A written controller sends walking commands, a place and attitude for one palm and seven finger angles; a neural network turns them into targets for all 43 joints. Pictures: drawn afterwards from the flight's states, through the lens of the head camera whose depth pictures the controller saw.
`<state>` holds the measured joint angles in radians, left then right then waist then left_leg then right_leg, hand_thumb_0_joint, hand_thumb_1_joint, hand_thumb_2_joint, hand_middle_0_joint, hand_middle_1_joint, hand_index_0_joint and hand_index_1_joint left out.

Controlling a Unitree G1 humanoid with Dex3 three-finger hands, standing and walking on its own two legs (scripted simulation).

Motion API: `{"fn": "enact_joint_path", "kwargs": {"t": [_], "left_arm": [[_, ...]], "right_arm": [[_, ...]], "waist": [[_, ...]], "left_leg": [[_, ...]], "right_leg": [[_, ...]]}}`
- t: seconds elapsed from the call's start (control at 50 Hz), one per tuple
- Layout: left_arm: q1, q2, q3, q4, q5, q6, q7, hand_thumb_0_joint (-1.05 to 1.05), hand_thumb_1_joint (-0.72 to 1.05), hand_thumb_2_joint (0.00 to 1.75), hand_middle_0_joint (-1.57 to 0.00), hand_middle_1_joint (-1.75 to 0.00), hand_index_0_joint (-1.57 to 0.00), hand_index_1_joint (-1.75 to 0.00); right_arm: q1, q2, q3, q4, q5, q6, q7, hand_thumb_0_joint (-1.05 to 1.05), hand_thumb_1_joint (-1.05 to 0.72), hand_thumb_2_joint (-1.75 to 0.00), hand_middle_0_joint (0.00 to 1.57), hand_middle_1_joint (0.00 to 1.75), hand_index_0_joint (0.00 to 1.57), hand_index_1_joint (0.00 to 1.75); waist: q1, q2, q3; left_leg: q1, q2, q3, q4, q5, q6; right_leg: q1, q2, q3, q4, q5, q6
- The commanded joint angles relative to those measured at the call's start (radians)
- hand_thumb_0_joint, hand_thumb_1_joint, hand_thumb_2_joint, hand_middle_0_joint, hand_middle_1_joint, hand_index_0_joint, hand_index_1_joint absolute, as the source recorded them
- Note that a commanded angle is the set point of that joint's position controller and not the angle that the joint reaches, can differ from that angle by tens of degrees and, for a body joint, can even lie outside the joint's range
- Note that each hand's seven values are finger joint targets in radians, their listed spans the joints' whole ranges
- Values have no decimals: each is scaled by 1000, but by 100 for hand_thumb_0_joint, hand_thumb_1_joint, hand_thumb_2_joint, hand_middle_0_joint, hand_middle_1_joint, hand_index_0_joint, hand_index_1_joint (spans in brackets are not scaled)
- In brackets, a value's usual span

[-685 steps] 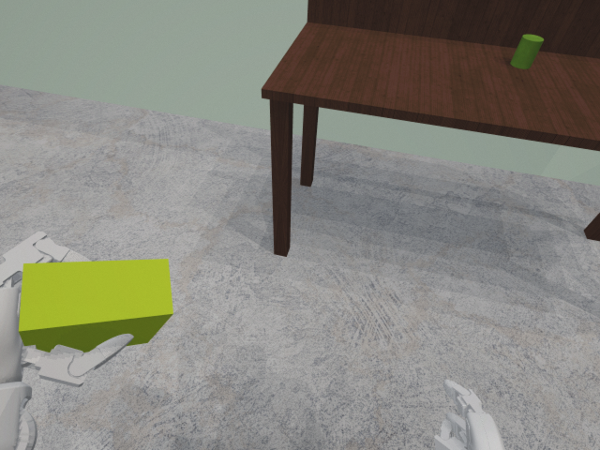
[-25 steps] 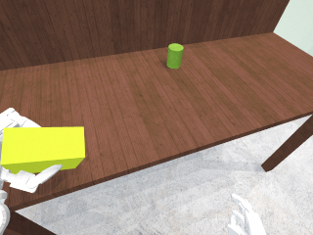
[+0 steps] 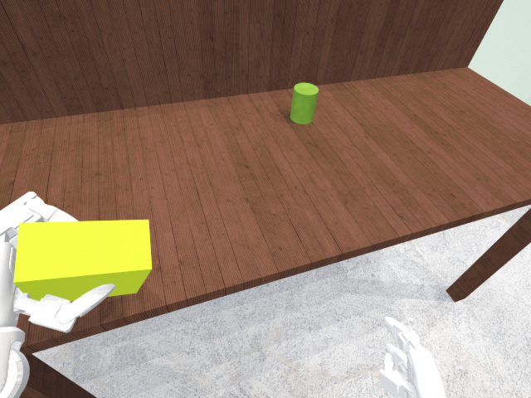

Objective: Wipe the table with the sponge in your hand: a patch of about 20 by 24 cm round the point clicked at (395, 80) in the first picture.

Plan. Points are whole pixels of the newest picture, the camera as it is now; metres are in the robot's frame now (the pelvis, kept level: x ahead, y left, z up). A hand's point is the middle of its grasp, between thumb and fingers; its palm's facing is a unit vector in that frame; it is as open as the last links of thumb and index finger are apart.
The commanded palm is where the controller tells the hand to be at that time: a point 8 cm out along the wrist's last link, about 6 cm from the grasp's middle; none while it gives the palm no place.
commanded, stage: come to a stop and stand still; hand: left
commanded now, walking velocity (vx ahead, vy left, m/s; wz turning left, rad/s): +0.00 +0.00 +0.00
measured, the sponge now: (107, 263) +0.23 +0.22 +0.14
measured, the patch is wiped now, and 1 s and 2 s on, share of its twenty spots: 0.00 0.00 0.00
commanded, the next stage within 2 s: look again from close up in 1.00 s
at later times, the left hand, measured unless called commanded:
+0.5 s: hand (77, 233) +0.26 +0.27 +0.14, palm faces +0.30 -0.86 -0.42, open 9.6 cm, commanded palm +0.21 +0.30 +0.18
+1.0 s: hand (90, 210) +0.29 +0.25 +0.16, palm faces +0.35 -0.86 -0.38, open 9.6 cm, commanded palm +0.23 +0.29 +0.18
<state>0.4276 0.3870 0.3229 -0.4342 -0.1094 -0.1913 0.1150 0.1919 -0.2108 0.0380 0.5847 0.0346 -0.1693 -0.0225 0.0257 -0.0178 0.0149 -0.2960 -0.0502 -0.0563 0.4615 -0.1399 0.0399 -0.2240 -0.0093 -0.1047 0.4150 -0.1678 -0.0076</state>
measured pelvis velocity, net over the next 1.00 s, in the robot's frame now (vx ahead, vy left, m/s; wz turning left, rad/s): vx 0.06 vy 0.01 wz -0.03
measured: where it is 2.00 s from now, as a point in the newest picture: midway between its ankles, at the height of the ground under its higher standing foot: outside the picture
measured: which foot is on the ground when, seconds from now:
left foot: down 0.00-1.00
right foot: down 0.00-1.00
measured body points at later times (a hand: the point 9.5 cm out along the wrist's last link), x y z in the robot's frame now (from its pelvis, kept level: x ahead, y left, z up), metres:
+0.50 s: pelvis +0.03 +0.02 +0.00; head +0.06 +0.05 +0.45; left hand +0.24 +0.31 +0.16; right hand +0.17 -0.20 -0.08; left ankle +0.07 +0.09 -0.74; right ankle +0.04 -0.12 -0.74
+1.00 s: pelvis +0.06 +0.01 +0.00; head +0.09 +0.04 +0.45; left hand +0.26 +0.30 +0.18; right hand +0.25 -0.21 -0.06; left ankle +0.07 +0.09 -0.74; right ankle +0.04 -0.12 -0.74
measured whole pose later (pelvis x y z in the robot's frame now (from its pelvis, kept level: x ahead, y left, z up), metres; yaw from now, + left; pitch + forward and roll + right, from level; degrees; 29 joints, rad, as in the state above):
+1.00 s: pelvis +0.06 +0.01 +0.00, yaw -2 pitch +1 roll -2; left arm 0.43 0.37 0.36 -0.50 -0.03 -0.22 0.10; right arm 0.17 -0.19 0.02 0.55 0.01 -0.11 -0.02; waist 0.03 -0.02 0.04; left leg -0.25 -0.05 -0.01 0.49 -0.25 0.06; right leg -0.17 -0.01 -0.06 0.41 -0.25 0.02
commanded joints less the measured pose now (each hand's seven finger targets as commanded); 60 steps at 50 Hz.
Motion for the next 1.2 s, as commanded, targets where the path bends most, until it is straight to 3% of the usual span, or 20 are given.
{"fn": "enact_joint_path", "kwargs": {"t": [0.0,0.08,0.1,0.12,0.14,0.18,0.24,0.36,0.38,0.42,0.5,0.62,0.72,0.78,0.8,0.92,1.0,1.08,1.1,1.18], "left_arm": [[-119,143,81,-218,-5,-53,17,0,10,130,-120,-160,-120,-160],[-131,180,110,-249,4,-45,24,0,10,130,-120,-160,-120,-160],[-1146,943,648,-489,216,-165,21,0,10,130,-120,-160,-120,-160],[-591,308,240,41,109,-130,-22,0,10,130,-120,-160,-120,-160],[-274,266,219,43,68,-128,-22,0,10,130,-120,-160,-120,-160],[-182,77,50,-19,45,-128,-41,0,10,130,-120,-160,-120,-160],[-119,92,38,-163,54,-144,-32,0,10,130,-120,-160,-120,-160],[-104,212,204,-165,59,-145,-2,0,10,130,-120,-160,-120,-160],[-120,266,254,-171,61,-141,5,0,10,130,-120,-160,-120,-160],[-170,209,206,-189,63,-156,-5,0,10,130,-120,-160,-120,-160],[-220,178,154,-281,77,-179,-9,0,10,130,-120,-160,-120,-160],[-48,129,131,-250,74,-140,-7,0,10,130,-120,-160,-120,-160],[-1,149,177,-206,57,-113,-11,0,10,130,-120,-160,-120,-160],[-35,187,212,-237,56,-104,-5,0,10,130,-120,-160,-120,-160],[-29,135,161,-232,51,-105,-13,0,10,130,-120,-160,-120,-160],[-91,142,126,-333,60,-99,-1,0,10,130,-120,-160,-120,-160],[-61,104,107,-241,59,-82,6,0,10,130,-120,-160,-120,-160],[-53,150,158,-195,60,-67,16,0,10,130,-120,-160,-120,-160],[-40,102,116,-158,53,-66,7,0,10,130,-120,-160,-120,-160],[-90,152,142,-220,61,-67,14,0,10,130,-120,-160,-120,-160]], "right_arm": [[-109,-132,-49,-155,1,-43,-12,0,-90,-90,20,30,20,30],[-123,-136,-50,-162,5,-42,-15,0,-90,-90,20,30,20,30],[2,-137,-35,-133,-48,-62,-18,0,-90,-90,20,30,20,30],[-38,-22,3,-94,-18,-56,-22,0,-90,-90,20,30,20,30],[-36,-96,-56,-126,-32,-67,-23,0,-90,-90,20,30,20,30],[-48,-105,-63,-136,-9,-70,5,0,-90,-90,20,30,20,30],[-47,-122,-60,-151,-14,-62,23,0,-90,-90,20,30,20,30],[-63,-111,-58,-169,-16,-50,4,0,-90,-90,20,30,20,30],[-83,-113,-55,-166,-13,-47,1,0,-90,-90,20,30,20,30],[-64,-110,-60,-165,-15,-47,-7,0,-90,-90,20,30,20,30],[-63,-103,-56,-146,-25,-71,-2,0,-90,-90,20,30,20,30],[-24,-115,-76,-129,-26,-54,23,0,-90,-90,20,30,20,30],[-43,-108,-77,-150,-20,3,13,0,-90,-90,20,30,20,30],[-78,-106,-68,-166,-17,18,1,0,-90,-90,20,30,20,30],[-66,-102,-65,-171,-24,24,0,0,-90,-90,20,30,20,30],[-73,-108,-68,-179,-24,12,-10,0,-90,-90,20,30,20,30],[-76,-106,-59,-169,-26,20,-15,0,-90,-90,20,30,20,30],[-88,-109,-65,-172,-16,25,-25,0,-90,-90,20,30,20,30],[-74,-106,-59,-169,-23,33,-24,0,-90,-90,20,30,20,30],[-106,-112,-64,-175,-15,22,-31,0,-90,-90,20,30,20,30]], "waist": [[-11,77,-96],[-11,108,-111],[6,-14,61],[-15,-45,-132],[38,9,-74],[9,198,-140],[18,195,-104],[11,-71,-93],[9,-40,-89],[0,73,-78],[-2,214,-138],[-6,85,-228],[-13,76,-193],[-13,82,-189],[-15,73,-182],[-12,151,-202],[-11,106,-162],[-10,56,-124],[-12,27,-116],[-13,58,-106]], "left_leg": [[34,130,-141,-131,-178,-15],[58,132,-144,-135,-155,-20],[-153,123,-26,-4,-127,20],[38,58,-4,39,-66,8],[60,60,-19,33,-97,-31],[104,71,-10,-33,-172,-19],[-64,113,-71,-174,-342,-10],[-102,116,-82,-150,-266,-3],[-84,121,-81,-156,-267,-5],[-115,134,-122,-197,-302,0],[-10,130,-101,-144,-88,-7],[160,126,-51,-1,465,-70],[144,134,-49,-14,499,-84],[142,129,-36,-22,453,-74],[130,130,-42,-24,445,-67],[151,132,-46,-35,380,-63],[99,126,-43,-61,232,-49],[62,121,-49,-89,84,-37],[47,118,-52,-94,48,-29],[51,112,-47,-105,-39,-19]], "right_leg": [[14,-100,122,-100,-123,-16],[26,-99,126,-91,-106,-18],[-65,-101,199,-156,-111,42],[-112,-147,168,-147,-250,-22],[-93,-121,277,-213,-239,-45],[-30,-105,220,-118,-250,-58],[77,-46,141,-36,-238,-19],[133,-35,113,-38,-137,3],[114,-31,104,-32,-148,7],[137,-25,97,14,-122,2],[138,-26,89,36,12,-10],[129,-26,71,27,210,-12],[121,-29,63,31,212,-11],[126,-31,72,25,218,-8],[132,-34,67,16,220,-11],[150,-43,90,8,203,-16],[147,-47,95,-26,161,-12],[138,-55,116,-58,108,-10],[135,-57,107,-73,88,-10],[114,-60,127,-90,30,-11]]}}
